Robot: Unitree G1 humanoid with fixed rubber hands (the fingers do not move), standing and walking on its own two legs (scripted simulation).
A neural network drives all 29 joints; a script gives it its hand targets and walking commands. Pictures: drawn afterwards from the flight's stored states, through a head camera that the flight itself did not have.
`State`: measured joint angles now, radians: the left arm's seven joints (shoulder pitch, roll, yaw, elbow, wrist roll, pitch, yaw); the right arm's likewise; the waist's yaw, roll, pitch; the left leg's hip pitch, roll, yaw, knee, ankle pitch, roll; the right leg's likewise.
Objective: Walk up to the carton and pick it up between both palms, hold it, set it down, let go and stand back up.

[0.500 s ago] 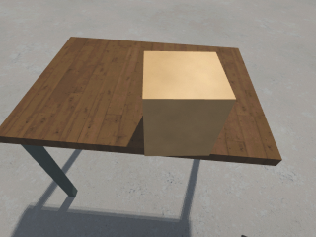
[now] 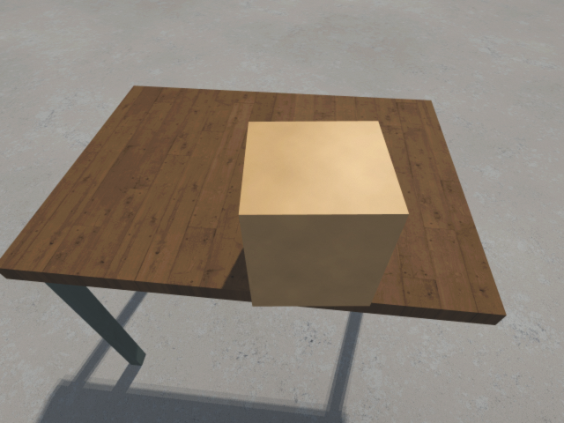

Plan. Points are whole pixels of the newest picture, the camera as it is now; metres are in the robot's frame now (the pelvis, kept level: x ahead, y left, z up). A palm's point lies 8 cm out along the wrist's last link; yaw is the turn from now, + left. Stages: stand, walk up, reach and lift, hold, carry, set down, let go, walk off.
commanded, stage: walk up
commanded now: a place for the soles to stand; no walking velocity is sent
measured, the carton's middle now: (312, 218) +0.44 -0.05 +0.03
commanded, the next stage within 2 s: reach and lift in 1.30 s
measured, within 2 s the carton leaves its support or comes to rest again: neither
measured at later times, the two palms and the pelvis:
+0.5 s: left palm out of the picture +0.02 +0.25 -0.15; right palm out of the picture +0.06 -0.22 -0.13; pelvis +0.01 +0.01 +0.00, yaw +3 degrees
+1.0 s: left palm out of the picture +0.02 +0.24 -0.15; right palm out of the picture +0.06 -0.25 -0.14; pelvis -0.01 -0.01 -0.01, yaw +6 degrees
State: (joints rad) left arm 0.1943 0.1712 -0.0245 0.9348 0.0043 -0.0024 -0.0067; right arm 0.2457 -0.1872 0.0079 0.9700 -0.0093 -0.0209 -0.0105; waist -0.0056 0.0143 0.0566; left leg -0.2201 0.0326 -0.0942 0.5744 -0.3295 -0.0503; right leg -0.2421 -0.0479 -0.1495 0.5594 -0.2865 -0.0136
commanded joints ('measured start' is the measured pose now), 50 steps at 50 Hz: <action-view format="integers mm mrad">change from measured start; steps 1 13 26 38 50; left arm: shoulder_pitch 30 17 15 40 -14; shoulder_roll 154 186 193 257 241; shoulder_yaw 40 37 28 44 38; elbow -43 7 43 43 -16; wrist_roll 3 0 21 8 10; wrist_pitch -13 7 26 36 65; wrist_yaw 4 11 8 12 -1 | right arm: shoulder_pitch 13 16 33 28 66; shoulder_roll -120 -124 -211 -153 -216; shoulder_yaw -19 -8 -31 -11 -23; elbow -44 -2 -30 -62 -89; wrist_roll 0 6 6 11 3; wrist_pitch -22 -8 -21 -3 -4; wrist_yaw -9 -14 -35 -36 -46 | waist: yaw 27 21 5 16 18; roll -21 8 83 -25 11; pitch -115 7 -38 -47 -9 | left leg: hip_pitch -61 -132 -126 -139 -210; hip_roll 50 29 106 5 31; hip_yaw -37 -65 -186 -60 -166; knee -71 -93 -113 25 -13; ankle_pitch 312 214 427 248 267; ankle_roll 78 93 139 92 126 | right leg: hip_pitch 159 116 139 103 66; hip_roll -106 -115 -66 -150 -110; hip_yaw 114 115 53 73 30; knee -127 -192 -65 -180 -83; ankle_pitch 257 27 146 17 -80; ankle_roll -63 -57 -14 -74 -52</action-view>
